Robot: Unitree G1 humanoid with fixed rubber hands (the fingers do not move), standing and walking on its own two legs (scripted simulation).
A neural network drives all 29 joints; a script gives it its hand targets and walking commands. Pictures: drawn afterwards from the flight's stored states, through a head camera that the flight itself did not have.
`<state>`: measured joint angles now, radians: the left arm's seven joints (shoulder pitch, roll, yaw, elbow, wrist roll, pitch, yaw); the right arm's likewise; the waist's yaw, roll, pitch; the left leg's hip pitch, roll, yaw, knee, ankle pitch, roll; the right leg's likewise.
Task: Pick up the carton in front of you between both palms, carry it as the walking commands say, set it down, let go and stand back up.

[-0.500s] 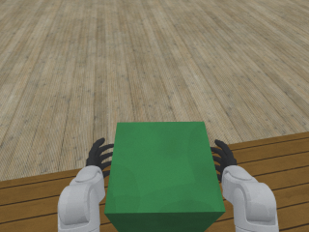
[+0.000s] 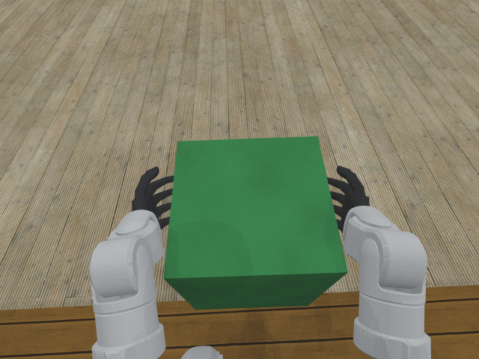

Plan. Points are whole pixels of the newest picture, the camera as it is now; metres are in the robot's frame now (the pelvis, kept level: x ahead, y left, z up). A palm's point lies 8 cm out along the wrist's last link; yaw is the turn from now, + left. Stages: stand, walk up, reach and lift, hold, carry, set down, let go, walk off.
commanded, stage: carry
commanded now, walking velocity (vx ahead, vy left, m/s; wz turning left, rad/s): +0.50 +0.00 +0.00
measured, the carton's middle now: (249, 232) +0.31 +0.02 +0.02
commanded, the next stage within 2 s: none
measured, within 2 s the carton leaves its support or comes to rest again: neither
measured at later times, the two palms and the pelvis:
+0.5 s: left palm (193, 80) +0.69 +0.15 +0.07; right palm (322, 86) +0.66 -0.15 +0.07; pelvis +0.33 +0.03 +0.00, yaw -2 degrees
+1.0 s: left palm (202, 38) +1.01 +0.16 +0.01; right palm (294, 31) +1.06 -0.13 +0.00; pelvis +0.69 -0.03 -0.09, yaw +7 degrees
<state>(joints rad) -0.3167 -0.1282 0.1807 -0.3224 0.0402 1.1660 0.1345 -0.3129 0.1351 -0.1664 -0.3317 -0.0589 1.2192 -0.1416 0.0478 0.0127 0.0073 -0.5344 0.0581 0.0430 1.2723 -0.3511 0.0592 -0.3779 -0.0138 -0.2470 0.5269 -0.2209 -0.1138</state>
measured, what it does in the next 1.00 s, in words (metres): goes down: left foot, then right foot 0.08 m lower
